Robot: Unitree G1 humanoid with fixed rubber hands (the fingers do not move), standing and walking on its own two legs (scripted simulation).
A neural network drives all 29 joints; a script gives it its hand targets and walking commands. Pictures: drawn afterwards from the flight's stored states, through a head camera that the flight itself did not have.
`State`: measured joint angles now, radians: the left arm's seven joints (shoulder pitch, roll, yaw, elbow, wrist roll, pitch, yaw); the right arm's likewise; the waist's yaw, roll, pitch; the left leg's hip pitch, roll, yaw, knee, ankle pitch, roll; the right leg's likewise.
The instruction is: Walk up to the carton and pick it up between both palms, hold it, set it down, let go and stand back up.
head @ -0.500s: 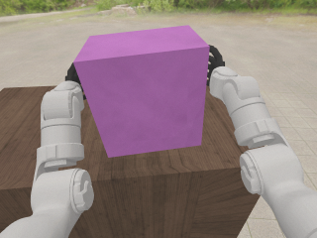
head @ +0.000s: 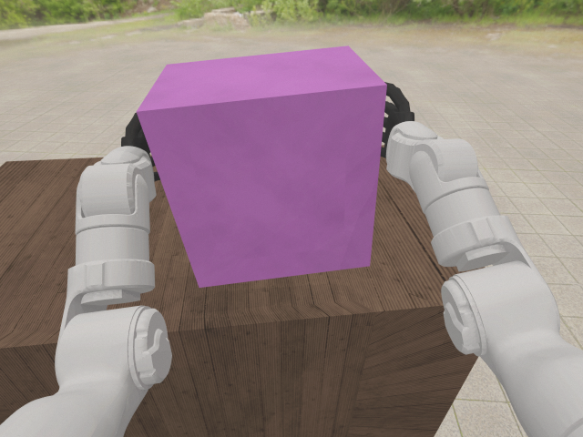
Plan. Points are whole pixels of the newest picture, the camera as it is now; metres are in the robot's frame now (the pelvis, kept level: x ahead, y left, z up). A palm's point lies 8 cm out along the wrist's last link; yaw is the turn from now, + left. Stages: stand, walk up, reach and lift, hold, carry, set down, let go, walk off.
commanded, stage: hold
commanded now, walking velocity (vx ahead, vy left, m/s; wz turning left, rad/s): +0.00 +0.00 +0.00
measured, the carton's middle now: (272, 169) +0.38 +0.00 +0.24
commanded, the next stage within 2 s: set down in 0.36 s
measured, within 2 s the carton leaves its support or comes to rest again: neither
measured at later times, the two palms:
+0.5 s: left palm (132, 156) +0.37 +0.18 +0.28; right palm (394, 133) +0.37 -0.15 +0.30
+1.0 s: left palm (147, 194) +0.39 +0.18 +0.21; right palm (381, 189) +0.38 -0.15 +0.21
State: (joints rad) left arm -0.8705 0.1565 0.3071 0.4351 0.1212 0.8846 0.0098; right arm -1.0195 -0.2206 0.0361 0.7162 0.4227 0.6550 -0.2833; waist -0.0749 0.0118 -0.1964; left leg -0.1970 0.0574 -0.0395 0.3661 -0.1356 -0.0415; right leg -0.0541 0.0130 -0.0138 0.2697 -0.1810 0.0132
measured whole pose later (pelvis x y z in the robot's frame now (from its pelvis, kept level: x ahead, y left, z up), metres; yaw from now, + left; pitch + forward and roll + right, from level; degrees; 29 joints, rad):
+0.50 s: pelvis +0.00 +0.00 +0.00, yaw +1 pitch -3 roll -1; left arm -0.90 0.17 0.32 0.47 0.11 0.84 0.01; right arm -1.03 -0.20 0.01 0.74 0.39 0.62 -0.27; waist -0.08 0.01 -0.18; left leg -0.18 0.05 -0.04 0.35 -0.12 -0.04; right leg -0.04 0.00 -0.02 0.26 -0.18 0.02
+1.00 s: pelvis +0.01 +0.00 +0.00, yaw +2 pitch -8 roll -1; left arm -0.74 0.09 0.32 0.40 0.23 0.58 -0.02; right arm -0.76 -0.07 -0.09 0.69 0.20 0.24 -0.18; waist -0.10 -0.08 0.00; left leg -0.06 0.03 -0.06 0.35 -0.15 -0.04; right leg 0.09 -0.01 -0.04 0.26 -0.21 0.02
